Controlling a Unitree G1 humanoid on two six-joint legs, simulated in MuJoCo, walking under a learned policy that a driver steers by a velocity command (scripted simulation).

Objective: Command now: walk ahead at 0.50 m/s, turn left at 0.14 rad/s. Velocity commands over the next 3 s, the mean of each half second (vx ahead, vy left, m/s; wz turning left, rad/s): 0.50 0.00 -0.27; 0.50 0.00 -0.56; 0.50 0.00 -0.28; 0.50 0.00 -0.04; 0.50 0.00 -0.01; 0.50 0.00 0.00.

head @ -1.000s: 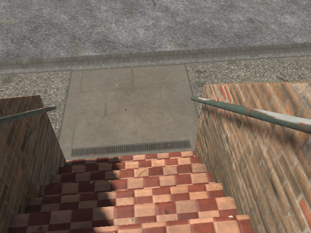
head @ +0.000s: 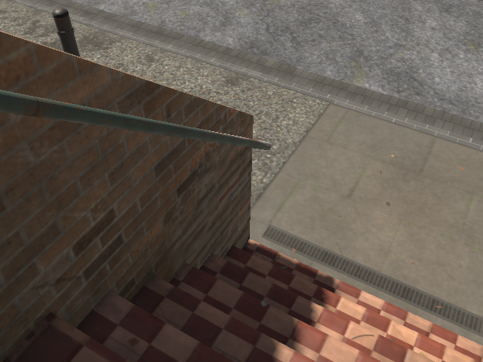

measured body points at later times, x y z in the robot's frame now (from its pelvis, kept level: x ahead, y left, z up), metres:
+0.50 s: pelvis +0.26 +0.06 -0.17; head +0.27 +0.05 +0.28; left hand +0.19 +0.29 -0.31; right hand +0.30 -0.20 -0.31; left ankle +0.31 +0.13 -0.91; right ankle +0.11 -0.08 -0.64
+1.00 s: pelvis +0.46 -0.05 -0.32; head +0.46 -0.06 +0.13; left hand +0.69 +0.07 -0.45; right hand +0.22 -0.09 -0.45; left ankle +0.32 +0.14 -0.88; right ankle +0.46 -0.17 -1.07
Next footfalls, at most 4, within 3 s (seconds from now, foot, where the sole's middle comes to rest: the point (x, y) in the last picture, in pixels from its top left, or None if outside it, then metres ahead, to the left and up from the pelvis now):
0.40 left None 0.35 0.13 -0.95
1.00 right None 0.48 -0.19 -1.15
1.40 left None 0.78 -0.12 -1.35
1.92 right None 0.90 -0.40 -1.55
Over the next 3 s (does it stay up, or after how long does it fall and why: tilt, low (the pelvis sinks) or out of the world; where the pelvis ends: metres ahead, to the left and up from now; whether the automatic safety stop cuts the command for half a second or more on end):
stays up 1.27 -0.52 -1.12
